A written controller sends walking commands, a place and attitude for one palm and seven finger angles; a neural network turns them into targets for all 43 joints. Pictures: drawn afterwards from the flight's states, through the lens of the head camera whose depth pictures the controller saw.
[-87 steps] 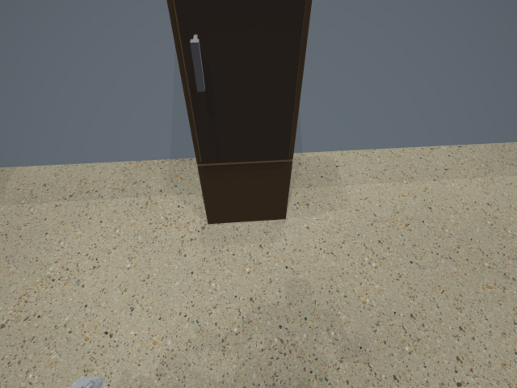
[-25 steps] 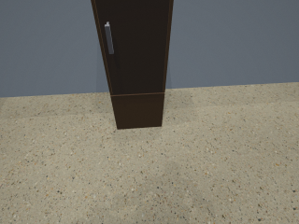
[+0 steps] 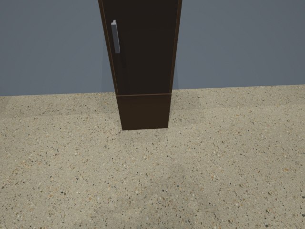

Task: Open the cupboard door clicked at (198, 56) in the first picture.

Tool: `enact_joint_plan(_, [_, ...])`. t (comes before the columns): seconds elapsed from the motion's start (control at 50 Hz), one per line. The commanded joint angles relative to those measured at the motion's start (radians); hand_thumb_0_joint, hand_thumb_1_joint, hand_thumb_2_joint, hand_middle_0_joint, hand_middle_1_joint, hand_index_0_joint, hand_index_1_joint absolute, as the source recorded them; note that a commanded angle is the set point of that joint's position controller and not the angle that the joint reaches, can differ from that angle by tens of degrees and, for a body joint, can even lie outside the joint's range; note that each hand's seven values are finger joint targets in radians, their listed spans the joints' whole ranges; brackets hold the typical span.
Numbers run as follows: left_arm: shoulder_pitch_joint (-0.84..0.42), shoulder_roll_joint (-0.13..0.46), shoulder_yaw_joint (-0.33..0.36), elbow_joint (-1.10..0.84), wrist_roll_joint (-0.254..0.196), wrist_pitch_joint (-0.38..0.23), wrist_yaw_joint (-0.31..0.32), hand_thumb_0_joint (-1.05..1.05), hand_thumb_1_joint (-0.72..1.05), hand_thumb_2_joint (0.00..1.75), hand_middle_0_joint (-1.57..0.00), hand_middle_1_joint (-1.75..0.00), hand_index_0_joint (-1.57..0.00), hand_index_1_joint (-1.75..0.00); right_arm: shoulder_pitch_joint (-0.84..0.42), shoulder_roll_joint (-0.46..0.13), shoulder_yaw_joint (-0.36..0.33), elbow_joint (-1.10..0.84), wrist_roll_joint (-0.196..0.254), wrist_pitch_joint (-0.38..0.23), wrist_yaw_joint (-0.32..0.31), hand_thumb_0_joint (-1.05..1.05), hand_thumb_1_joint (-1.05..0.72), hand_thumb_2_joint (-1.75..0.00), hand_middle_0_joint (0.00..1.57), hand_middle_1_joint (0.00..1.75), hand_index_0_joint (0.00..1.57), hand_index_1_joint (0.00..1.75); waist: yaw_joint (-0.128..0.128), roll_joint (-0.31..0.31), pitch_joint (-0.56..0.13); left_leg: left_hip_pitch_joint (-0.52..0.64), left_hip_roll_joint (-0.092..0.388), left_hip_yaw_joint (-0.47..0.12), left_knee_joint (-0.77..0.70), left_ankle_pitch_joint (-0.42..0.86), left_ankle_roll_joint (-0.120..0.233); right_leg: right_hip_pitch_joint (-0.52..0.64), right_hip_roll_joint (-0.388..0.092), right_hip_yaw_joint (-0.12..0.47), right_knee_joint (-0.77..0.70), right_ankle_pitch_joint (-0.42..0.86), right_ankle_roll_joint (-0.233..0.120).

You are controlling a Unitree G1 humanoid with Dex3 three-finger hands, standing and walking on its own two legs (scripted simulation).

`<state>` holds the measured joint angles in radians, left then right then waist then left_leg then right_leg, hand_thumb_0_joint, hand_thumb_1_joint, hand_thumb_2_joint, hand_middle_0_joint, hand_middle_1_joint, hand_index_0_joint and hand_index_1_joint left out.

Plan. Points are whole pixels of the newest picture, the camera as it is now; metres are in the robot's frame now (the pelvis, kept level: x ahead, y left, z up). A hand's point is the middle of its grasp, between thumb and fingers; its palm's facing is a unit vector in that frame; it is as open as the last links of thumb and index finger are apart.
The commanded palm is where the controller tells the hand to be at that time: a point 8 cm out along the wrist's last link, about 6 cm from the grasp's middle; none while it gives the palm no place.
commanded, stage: take the last steps up to it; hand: left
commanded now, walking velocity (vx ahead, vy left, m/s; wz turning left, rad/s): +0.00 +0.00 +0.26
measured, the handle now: (116, 36) +0.94 +0.24 +0.05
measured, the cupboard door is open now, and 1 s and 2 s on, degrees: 0 0 0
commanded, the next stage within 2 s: come to a stop and stand still in 1.30 s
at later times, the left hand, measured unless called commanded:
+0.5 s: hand out of the picture +0.04 +0.19 -0.18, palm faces +0.04 -0.99 -0.15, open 7.4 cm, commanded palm none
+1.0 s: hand out of the picture +0.16 +0.14 -0.19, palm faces +0.19 -0.98 -0.12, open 7.3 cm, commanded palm none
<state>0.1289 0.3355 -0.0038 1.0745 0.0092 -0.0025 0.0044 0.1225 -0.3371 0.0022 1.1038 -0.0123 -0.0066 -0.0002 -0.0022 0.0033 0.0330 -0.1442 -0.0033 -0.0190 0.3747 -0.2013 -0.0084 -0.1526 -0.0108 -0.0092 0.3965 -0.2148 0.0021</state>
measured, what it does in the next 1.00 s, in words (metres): walks ahead: right foot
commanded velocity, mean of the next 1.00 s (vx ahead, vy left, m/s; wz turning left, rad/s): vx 0.28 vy -0.03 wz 0.05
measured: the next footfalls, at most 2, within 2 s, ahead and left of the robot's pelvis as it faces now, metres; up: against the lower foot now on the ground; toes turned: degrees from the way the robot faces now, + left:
right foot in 0.66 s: +0.22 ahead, -0.13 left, +0.00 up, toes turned -3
left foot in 1.06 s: +0.33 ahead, +0.12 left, +0.00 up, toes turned +15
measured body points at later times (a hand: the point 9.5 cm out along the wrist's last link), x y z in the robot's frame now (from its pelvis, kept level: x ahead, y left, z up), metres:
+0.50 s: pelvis +0.05 +0.01 +0.00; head +0.06 +0.03 +0.45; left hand +0.04 +0.24 -0.17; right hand -0.01 -0.20 -0.16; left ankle +0.00 +0.13 -0.75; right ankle +0.05 -0.10 -0.69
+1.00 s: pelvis +0.21 -0.01 -0.01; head +0.21 +0.01 +0.44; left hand +0.15 +0.19 -0.17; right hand +0.32 -0.24 -0.14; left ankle +0.26 +0.11 -0.72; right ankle +0.18 -0.12 -0.75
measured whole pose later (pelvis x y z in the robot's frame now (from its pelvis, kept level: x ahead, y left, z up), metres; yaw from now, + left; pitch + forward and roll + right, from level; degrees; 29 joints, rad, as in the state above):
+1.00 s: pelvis +0.21 -0.01 -0.01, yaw +6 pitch +0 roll -2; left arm 0.38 0.12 0.03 1.12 0.03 -0.06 0.01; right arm 0.19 -0.17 -0.07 1.02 -0.03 -0.03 0.02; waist 0.03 0.00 -0.01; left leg -0.46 0.11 0.11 0.75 -0.28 0.00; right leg -0.11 0.00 -0.16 0.40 -0.28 -0.02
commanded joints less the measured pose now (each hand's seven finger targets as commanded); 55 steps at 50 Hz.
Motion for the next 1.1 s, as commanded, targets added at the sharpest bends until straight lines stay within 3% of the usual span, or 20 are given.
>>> enact_joint_plan(0.0, [0.015,0.142,0.034,-0.065,0.002,-0.001,0.017,0.0,0.9,0.9,-0.2,-0.3,-0.2,-0.3,-0.01,-0.126,-0.024,-0.07,0.003,-0.004,-0.009,0.0,-0.9,-0.9,0.2,0.3,0.2,0.3,0.009,-0.009,-0.071,-0.031,0.111,-0.095,-0.003,0.188,0.028,0.016,-0.126,0.08,-0.014,0.156,-0.013])
enact_joint_plan(0.08, [0.042,0.109,0.028,-0.073,0.002,0.008,0.024,0.0,0.9,0.9,-0.2,-0.3,-0.2,-0.3,0.02,-0.076,-0.019,-0.078,0.002,0.01,-0.008,0.0,-0.9,-0.9,0.2,0.3,0.2,0.3,0.008,-0.038,-0.054,-0.074,0.092,-0.089,0.035,0.154,0.017,-0.009,-0.144,0.091,-0.009,0.119,-0.014])
enact_joint_plan(0.18, [0.114,0.098,0.037,-0.05,0.012,0.011,0.008,0.0,0.9,0.9,-0.2,-0.3,-0.2,-0.3,0.083,-0.027,-0.015,-0.058,-0.014,0.015,-0.002,0.0,-0.9,-0.9,0.2,0.3,0.2,0.3,0.016,-0.131,0.038,-0.186,0.019,-0.034,0.113,-0.256,0.02,-0.072,-0.173,0.179,-0.147,-0.46,-0.054])
enact_joint_plan(0.26, [0.138,0.064,0.047,-0.045,0.01,-0.002,0.005,0.0,0.9,0.9,-0.2,-0.3,-0.2,-0.3,0.193,0.021,-0.025,-0.036,-0.014,-0.004,-0.004,0.0,-0.9,-0.9,0.2,0.3,0.2,0.3,-0.023,-0.078,0.068,-0.121,0.035,0.005,0.147,-0.234,0.035,-0.157,-0.174,0.143,-0.094,-0.459,-0.084])
enact_joint_plan(0.3, [0.133,0.005,0.042,-0.055,0.01,-0.004,-0.003,0.0,0.9,0.9,-0.2,-0.3,-0.2,-0.3,0.269,0.001,-0.037,-0.015,-0.015,-0.017,-0.008,0.0,-0.9,-0.9,0.2,0.3,0.2,0.3,-0.046,0.101,0.116,-0.071,0.122,-0.158,-0.026,-0.349,0.077,-0.263,-0.063,0.018,0.107,-0.379,-0.045])
enact_joint_plan(0.32, [0.105,-0.037,0.037,-0.074,0.013,-0.006,-0.005,0.0,0.9,0.9,-0.2,-0.3,-0.2,-0.3,0.333,-0.038,-0.05,0.001,-0.016,-0.024,-0.013,0.0,-0.9,-0.9,0.2,0.3,0.2,0.3,-0.069,0.242,0.141,-0.055,0.244,-0.363,-0.178,-0.464,0.134,-0.34,0.012,-0.09,0.321,-0.309,-0.015])
enact_joint_plan(0.36, [0.037,-0.047,0.039,-0.11,0.021,-0.026,-0.006,0.0,0.9,0.9,-0.2,-0.3,-0.2,-0.3,0.41,-0.037,-0.056,0.011,-0.013,-0.038,-0.029,0.0,-0.9,-0.9,0.2,0.3,0.2,0.3,-0.088,0.187,0.167,0.085,0.348,-0.521,-0.217,-0.227,0.248,-0.551,-0.03,-0.018,0.569,-0.313,-0.02])
enact_joint_plan(0.44, [0.071,-0.098,0.045,-0.098,0.011,-0.038,-0.022,0.0,0.9,0.9,-0.2,-0.3,-0.2,-0.3,0.375,0.016,-0.048,0.007,-0.01,-0.063,-0.04,0.0,-0.9,-0.9,0.2,0.3,0.2,0.3,-0.043,0.113,0.057,0.123,0.289,-0.303,-0.14,0.18,0.232,-0.467,-0.076,-0.02,0.539,-0.235,-0.002])
enact_joint_plan(0.54, [0.069,-0.14,0.051,-0.095,0.009,-0.031,-0.029,0.0,0.9,0.9,-0.2,-0.3,-0.2,-0.3,0.373,0.038,-0.057,0.029,-0.015,-0.059,-0.042,0.0,-0.9,-0.9,0.2,0.3,0.2,0.3,-0.025,0.127,0.063,-0.016,0.232,-0.177,-0.128,0.114,0.176,-0.247,-0.045,-0.094,0.297,-0.108,0.002])
enact_joint_plan(0.6, [0.207,-0.11,0.073,-0.04,0.014,-0.036,-0.023,0.0,0.9,0.9,-0.2,-0.3,-0.2,-0.3,0.358,0.054,-0.059,0.037,-0.012,-0.05,-0.04,0.0,-0.9,-0.9,0.2,0.3,0.2,0.3,0.044,0.07,0.034,-0.157,0.182,-0.116,0.026,0.036,0.12,0.055,-0.008,-0.119,0.124,0.006,-0.01])
enact_joint_plan(0.62, [0.312,-0.058,0.085,-0.006,0.018,-0.047,-0.014,0.0,0.9,0.9,-0.2,-0.3,-0.2,-0.3,0.362,0.078,-0.054,0.03,-0.006,-0.052,-0.033,0.0,-0.9,-0.9,0.2,0.3,0.2,0.3,0.091,-0.029,-0.007,-0.276,0.135,-0.05,0.206,-0.014,0.086,0.232,-0.094,-0.011,0.065,-0.077,-0.043])
enact_joint_plan(0.64, [0.43,0.051,0.108,0.019,0.024,-0.061,0.002,0.0,0.9,0.9,-0.2,-0.3,-0.2,-0.3,0.376,0.148,-0.04,0.0,0.001,-0.057,-0.021,0.0,-0.9,-0.9,0.2,0.3,0.2,0.3,0.128,-0.294,-0.09,-0.471,0.016,0.083,0.535,-0.251,0.037,0.395,-0.368,0.364,-0.077,-0.223,-0.142])
enact_joint_plan(0.66, [0.487,0.074,0.109,0.031,0.006,-0.056,0.009,0.0,0.9,0.9,-0.2,-0.3,-0.2,-0.3,0.297,0.119,-0.05,-0.039,-0.004,-0.053,-0.02,0.0,-0.9,-0.9,0.2,0.3,0.2,0.3,0.144,-0.257,-0.086,-0.518,0.033,0.045,0.73,-0.4,0.048,0.306,-0.452,0.51,-0.195,-0.306,-0.191])
enact_joint_plan(0.7, [0.321,0.007,0.088,-0.002,0.009,-0.051,0.014,0.0,0.9,0.9,-0.2,-0.3,-0.2,-0.3,0.224,0.125,-0.064,-0.049,-0.011,-0.04,-0.006,0.0,-0.9,-0.9,0.2,0.3,0.2,0.3,0.078,-0.189,0.06,-0.536,0.113,0.022,0.858,-0.266,0.05,0.019,-0.405,0.451,-0.256,-0.528,-0.201])
enact_joint_plan(0.76, [0.204,-0.085,0.064,-0.032,0.021,-0.059,0.025,0.0,0.9,0.9,-0.2,-0.3,-0.2,-0.3,0.287,0.172,-0.064,-0.02,-0.021,-0.014,0.004,0.0,-0.9,-0.9,0.2,0.3,0.2,0.3,-0.016,-0.097,0.081,-0.388,0.151,0.051,0.762,-0.144,0.017,-0.185,-0.307,0.172,-0.252,-0.279,-0.152])
enact_joint_plan(0.92, [0.315,-0.055,0.066,0.015,0.022,-0.071,0.012,0.0,0.9,0.9,-0.2,-0.3,-0.2,-0.3,0.093,0.159,-0.061,-0.114,-0.013,-0.028,0.024,0.0,-0.9,-0.9,0.2,0.3,0.2,0.3,0.025,-0.085,0.083,-0.343,0.121,0.127,0.38,-0.073,0.002,-0.067,-0.266,0.086,-0.226,-0.093,-0.172])
enact_joint_plan(1.0, [0.298,-0.059,0.072,0.019,0.017,-0.061,0.009,0.0,0.9,0.9,-0.2,-0.3,-0.2,-0.3,0.154,0.138,-0.061,-0.098,-0.011,-0.048,0.015,0.0,-0.9,-0.9,0.2,0.3,0.2,0.3,-0.026,-0.05,0.066,-0.062,0.074,0.177,0.175,-0.022,0.014,-0.147,-0.214,0.023,-0.091,-0.065,-0.131])
enact_joint_plan(1.02, [0.303,-0.083,0.066,0.017,0.014,-0.057,0.005,0.0,0.9,0.9,-0.2,-0.3,-0.2,-0.3,0.242,0.1,-0.068,-0.071,-0.013,-0.055,0.005,0.0,-0.9,-0.9,0.2,0.3,0.2,0.3,-0.063,0.034,0.025,0.095,0.087,0.143,0.106,-0.06,0.029,-0.203,-0.159,-0.022,0.072,-0.015,-0.103])
enact_joint_plan(1.06, [0.275,-0.136,0.056,-0.046,0.014,-0.058,-0.005,0.0,0.9,0.9,-0.2,-0.3,-0.2,-0.3,0.44,-0.068,-0.103,-0.035,-0.022,-0.054,-0.014,0.0,-0.9,-0.9,0.2,0.3,0.2,0.3,-0.119,0.349,-0.048,0.277,0.463,-0.407,-0.151,-0.161,0.19,-0.502,0.009,-0.122,0.63,-0.369,-0.023])
enact_joint_plan(1.08, [0.223,-0.106,0.062,-0.047,0.021,-0.051,0.0,0.0,0.9,0.9,-0.2,-0.3,-0.2,-0.3,0.397,-0.036,-0.094,-0.035,-0.017,-0.049,-0.025,0.0,-0.9,-0.9,0.2,0.3,0.2,0.3,-0.114,0.239,-0.023,0.194,0.466,-0.403,-0.178,-0.206,0.207,-0.526,-0.035,-0.039,0.769,-0.329,-0.034])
